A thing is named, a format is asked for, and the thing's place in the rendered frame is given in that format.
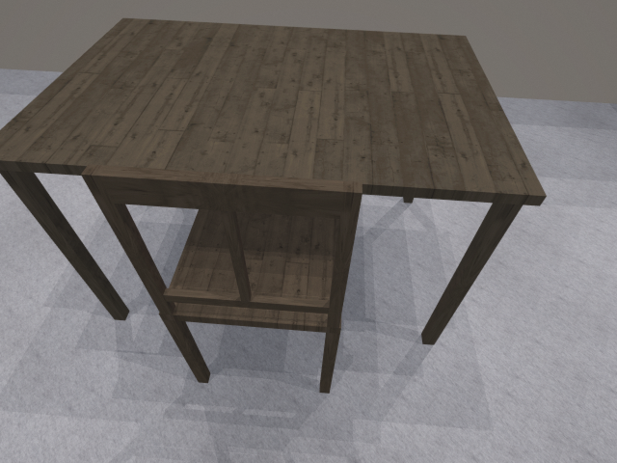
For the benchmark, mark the chair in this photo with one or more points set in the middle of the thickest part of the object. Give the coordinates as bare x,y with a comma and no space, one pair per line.
268,252

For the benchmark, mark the table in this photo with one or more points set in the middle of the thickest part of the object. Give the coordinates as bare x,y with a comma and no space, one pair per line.
409,115

